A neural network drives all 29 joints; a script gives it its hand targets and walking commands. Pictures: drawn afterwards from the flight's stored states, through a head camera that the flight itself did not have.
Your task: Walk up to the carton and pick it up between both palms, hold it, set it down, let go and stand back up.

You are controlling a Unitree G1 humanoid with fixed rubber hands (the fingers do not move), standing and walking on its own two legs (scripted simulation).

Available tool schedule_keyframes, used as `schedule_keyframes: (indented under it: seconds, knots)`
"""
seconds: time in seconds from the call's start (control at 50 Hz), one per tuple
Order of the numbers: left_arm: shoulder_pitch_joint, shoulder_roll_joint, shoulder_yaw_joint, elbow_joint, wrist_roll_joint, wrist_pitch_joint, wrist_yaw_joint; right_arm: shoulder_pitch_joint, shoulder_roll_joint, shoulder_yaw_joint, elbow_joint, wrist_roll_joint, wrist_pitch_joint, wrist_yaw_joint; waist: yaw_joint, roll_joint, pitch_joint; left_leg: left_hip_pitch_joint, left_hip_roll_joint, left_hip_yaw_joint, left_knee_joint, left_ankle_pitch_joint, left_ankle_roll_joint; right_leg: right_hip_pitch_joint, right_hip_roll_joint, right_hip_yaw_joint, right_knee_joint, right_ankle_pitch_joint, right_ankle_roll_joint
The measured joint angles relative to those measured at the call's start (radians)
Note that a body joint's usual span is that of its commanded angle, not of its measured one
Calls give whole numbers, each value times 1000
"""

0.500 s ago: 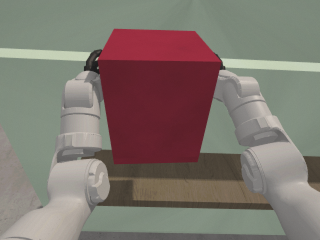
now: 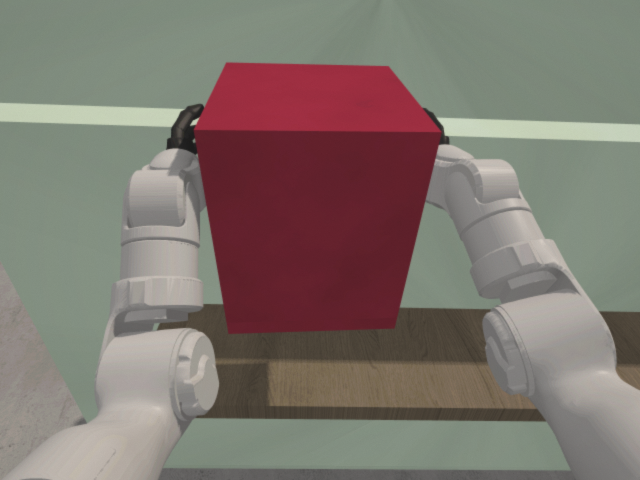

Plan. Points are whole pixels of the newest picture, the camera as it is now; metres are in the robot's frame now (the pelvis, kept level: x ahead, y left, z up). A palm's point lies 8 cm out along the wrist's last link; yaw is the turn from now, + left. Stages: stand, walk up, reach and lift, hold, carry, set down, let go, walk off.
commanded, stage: hold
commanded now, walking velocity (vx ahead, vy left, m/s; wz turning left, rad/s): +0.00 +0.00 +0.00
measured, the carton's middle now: (310, 196) +0.36 +0.01 +0.26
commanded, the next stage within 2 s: none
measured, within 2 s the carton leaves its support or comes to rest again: neither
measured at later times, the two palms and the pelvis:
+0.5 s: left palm (182, 165) +0.36 +0.16 +0.30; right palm (433, 163) +0.36 -0.13 +0.30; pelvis -0.01 +0.00 +0.00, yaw +0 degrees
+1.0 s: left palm (178, 167) +0.36 +0.16 +0.29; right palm (429, 163) +0.36 -0.13 +0.30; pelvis -0.01 +0.00 +0.00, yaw +0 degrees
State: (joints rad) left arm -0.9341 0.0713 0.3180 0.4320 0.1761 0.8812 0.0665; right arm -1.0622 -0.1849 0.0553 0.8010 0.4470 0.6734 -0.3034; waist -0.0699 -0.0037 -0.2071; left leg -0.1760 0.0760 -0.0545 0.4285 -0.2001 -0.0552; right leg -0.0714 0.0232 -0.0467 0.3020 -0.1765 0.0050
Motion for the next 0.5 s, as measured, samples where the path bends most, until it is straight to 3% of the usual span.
schedule_keyframes:
  seconds: [0.5]
  knots:
    - [-49,7,20,58,13,-9,-8,-37,12,-52,46,-24,1,2,4,-8,10,-11,0,-9,-7,17,-3,-16,1,-8,11,6,-5]
